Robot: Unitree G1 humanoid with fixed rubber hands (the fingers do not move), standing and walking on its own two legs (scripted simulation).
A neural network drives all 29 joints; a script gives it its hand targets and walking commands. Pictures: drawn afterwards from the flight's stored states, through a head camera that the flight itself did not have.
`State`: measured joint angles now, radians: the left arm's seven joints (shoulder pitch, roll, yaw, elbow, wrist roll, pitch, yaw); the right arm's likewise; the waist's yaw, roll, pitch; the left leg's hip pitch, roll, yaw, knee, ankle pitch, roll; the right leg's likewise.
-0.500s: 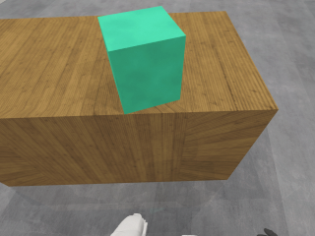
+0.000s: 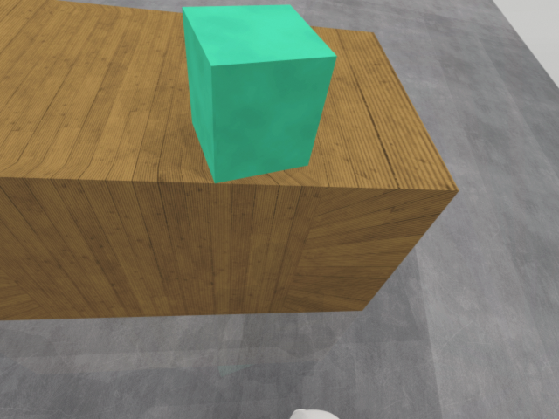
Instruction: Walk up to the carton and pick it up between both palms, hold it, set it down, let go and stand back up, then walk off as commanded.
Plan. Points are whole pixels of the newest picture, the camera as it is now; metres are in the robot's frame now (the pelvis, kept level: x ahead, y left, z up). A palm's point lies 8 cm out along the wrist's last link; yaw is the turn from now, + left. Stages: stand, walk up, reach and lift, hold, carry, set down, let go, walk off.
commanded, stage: walk off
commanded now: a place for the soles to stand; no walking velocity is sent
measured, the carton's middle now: (252, 95) +0.69 +0.02 +0.08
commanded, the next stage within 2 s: none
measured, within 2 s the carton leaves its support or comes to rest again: neither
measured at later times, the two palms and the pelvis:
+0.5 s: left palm out of the picture +0.08 +0.30 -0.11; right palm out of the picture +0.10 -0.30 -0.10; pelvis +0.02 +0.00 +0.00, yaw +0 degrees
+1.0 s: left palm out of the picture +0.10 +0.28 -0.11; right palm out of the picture +0.09 -0.32 -0.11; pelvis +0.02 -0.02 +0.00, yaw -1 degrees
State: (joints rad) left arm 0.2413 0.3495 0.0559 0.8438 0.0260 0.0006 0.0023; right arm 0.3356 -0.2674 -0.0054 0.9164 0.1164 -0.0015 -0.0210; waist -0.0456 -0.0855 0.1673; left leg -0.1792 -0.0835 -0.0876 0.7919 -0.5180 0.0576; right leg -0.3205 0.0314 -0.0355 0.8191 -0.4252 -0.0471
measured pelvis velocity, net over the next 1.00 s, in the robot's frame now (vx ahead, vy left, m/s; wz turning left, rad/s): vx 0.02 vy -0.02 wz -0.01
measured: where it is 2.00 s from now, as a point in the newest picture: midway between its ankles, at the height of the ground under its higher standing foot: outside the picture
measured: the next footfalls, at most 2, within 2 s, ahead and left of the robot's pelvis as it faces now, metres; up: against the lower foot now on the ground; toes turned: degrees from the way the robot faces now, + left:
left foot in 0.58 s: +0.06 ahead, +0.10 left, +0.00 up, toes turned -6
